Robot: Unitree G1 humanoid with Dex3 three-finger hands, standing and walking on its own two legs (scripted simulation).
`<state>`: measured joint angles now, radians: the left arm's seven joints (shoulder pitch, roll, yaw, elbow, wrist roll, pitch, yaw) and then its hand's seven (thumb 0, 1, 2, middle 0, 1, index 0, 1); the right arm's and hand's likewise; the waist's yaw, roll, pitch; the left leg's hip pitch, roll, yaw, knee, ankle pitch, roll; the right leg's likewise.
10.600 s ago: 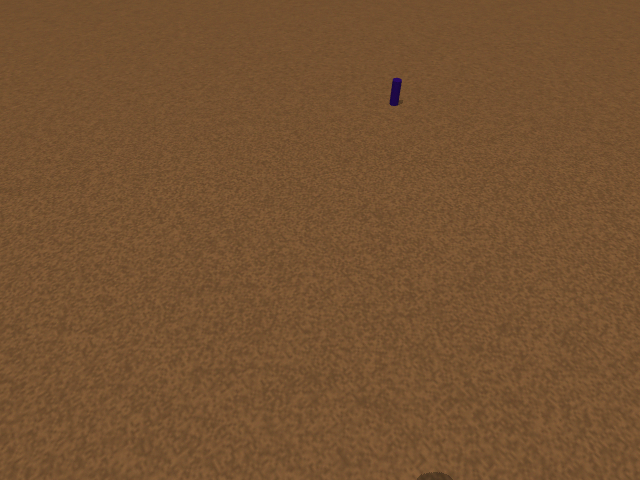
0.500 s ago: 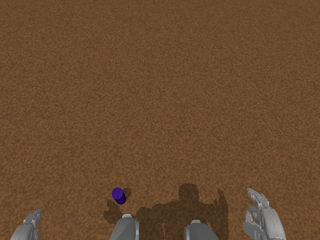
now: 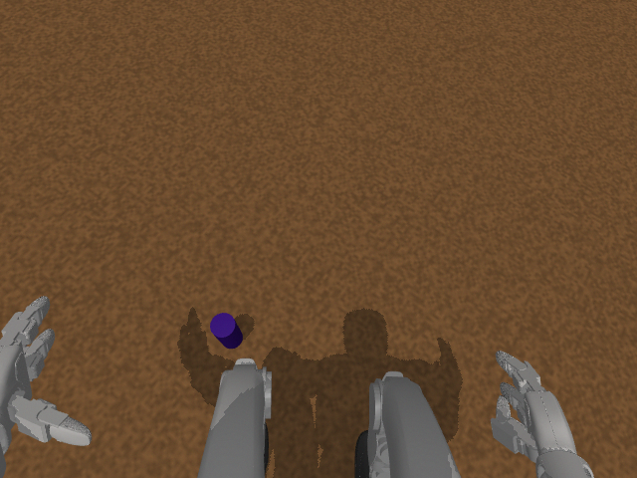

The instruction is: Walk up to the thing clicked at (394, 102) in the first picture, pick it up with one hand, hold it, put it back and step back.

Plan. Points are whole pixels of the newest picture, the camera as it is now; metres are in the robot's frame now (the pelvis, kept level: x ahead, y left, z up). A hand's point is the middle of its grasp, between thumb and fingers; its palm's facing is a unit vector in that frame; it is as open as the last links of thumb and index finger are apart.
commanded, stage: go down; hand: left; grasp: from the side
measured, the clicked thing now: (227, 332) +0.38 +0.21 -0.50
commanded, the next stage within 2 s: approach in 1.56 s
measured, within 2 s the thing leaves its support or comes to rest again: neither
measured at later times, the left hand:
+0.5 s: hand (67, 343) +0.28 +0.36 -0.14, palm faces +0.11 -0.98 -0.19, open 16.9 cm
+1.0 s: hand (68, 334) +0.30 +0.38 -0.17, palm faces +0.10 -0.98 -0.16, open 17.2 cm
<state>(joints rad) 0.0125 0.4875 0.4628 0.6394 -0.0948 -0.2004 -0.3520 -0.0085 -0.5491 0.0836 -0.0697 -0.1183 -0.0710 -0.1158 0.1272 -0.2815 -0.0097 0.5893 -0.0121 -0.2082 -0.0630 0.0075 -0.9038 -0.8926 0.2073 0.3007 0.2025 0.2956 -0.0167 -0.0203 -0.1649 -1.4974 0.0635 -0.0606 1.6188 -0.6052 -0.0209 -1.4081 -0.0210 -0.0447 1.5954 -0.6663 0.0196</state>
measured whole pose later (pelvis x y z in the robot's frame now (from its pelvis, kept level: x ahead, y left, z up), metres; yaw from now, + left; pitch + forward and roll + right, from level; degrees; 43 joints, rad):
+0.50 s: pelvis -0.03 +0.00 -0.10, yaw -3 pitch +32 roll -5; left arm -0.26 0.66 0.67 0.88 -0.16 -0.38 -0.60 -0.01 -0.43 0.14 -0.05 -0.12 -0.04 -0.12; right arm 0.08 -0.31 0.04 0.67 -0.03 -0.19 -0.06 0.01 -0.89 -0.89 0.21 0.30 0.20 0.30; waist -0.02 -0.02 -0.15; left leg -1.87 0.07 -0.11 1.94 -0.64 -0.03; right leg -1.77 0.00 -0.06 1.92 -0.70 0.01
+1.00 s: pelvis -0.04 +0.00 -0.15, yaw -4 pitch +31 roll -6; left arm -0.35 0.76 0.75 0.93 -0.20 -0.38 -0.71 -0.01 -0.50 0.14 -0.05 -0.11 -0.04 -0.11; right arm 0.06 -0.34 0.06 0.69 -0.04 -0.20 -0.06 0.00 -0.91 -0.90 0.21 0.30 0.20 0.30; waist -0.02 -0.03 -0.12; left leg -2.03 0.07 -0.14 2.12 -0.65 -0.03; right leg -1.93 0.01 -0.07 2.09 -0.71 0.02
